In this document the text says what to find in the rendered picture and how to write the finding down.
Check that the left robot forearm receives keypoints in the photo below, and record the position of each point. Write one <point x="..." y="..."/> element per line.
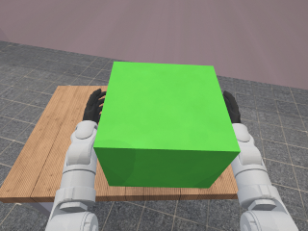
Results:
<point x="77" y="191"/>

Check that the left robot upper arm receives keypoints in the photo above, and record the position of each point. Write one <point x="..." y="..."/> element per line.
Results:
<point x="82" y="221"/>

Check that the robot left hand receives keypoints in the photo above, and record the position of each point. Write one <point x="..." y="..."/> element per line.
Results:
<point x="92" y="110"/>

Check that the right robot upper arm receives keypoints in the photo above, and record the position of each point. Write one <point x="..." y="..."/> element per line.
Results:
<point x="257" y="220"/>

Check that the robot right hand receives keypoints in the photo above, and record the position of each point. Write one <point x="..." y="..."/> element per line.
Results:
<point x="232" y="107"/>

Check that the table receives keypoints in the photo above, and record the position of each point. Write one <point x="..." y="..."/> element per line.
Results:
<point x="37" y="173"/>

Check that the carton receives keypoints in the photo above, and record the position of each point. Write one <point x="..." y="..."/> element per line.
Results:
<point x="164" y="126"/>

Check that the right robot forearm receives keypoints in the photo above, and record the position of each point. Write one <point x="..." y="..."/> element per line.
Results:
<point x="255" y="191"/>

